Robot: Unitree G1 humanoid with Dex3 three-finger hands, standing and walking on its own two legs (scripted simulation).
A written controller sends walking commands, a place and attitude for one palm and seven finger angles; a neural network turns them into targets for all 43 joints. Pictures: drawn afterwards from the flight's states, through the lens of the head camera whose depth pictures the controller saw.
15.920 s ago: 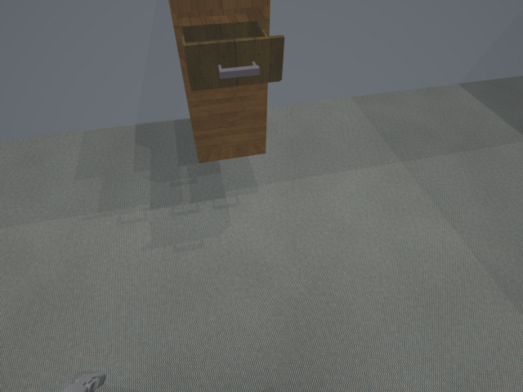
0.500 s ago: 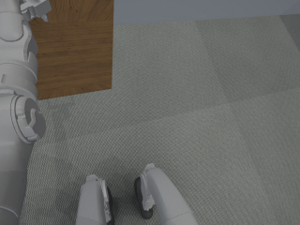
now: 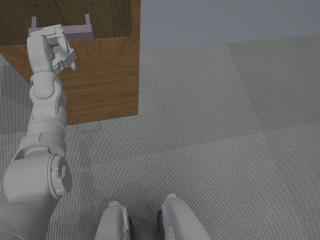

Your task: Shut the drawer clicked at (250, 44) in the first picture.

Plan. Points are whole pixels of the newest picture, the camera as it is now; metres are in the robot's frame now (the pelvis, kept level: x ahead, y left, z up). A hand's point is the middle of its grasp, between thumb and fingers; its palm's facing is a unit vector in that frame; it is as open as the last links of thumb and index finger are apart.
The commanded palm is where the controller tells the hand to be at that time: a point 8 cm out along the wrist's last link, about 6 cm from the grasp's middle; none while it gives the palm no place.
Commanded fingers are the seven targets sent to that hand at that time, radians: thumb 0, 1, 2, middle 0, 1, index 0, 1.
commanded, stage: draw the hand back to the body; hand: left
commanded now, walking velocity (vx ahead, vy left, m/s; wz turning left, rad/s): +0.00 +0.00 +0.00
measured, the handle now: (62, 26) +0.63 +0.17 +0.04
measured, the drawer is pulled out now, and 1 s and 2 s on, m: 0.00 0.00 0.00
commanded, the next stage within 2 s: step back with the hand held close in 1.26 s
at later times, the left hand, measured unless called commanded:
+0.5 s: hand (22, 117) +0.35 +0.18 +0.15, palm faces +0.09 -0.98 -0.18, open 3.3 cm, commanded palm +0.31 +0.24 +0.17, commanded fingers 0.00 0.90 0.90 -1.40 -1.60 -1.40 -1.60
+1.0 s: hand out of the picture +0.21 +0.24 +0.25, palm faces +0.39 -0.85 -0.36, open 3.3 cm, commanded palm +0.15 +0.28 +0.27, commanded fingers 0.00 0.90 0.90 -1.40 -1.60 -1.40 -1.60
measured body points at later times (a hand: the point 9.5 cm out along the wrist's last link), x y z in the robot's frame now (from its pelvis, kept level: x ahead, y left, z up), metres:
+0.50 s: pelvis +0.02 +0.00 +0.08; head +0.05 -0.01 +0.53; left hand +0.34 +0.23 +0.16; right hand +0.20 -0.24 -0.01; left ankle +0.00 +0.09 -0.63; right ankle +0.01 -0.11 -0.63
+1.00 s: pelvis +0.02 +0.00 +0.11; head +0.00 -0.03 +0.56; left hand +0.18 +0.28 +0.27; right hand +0.23 -0.20 +0.03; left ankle +0.00 +0.09 -0.63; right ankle +0.01 -0.11 -0.63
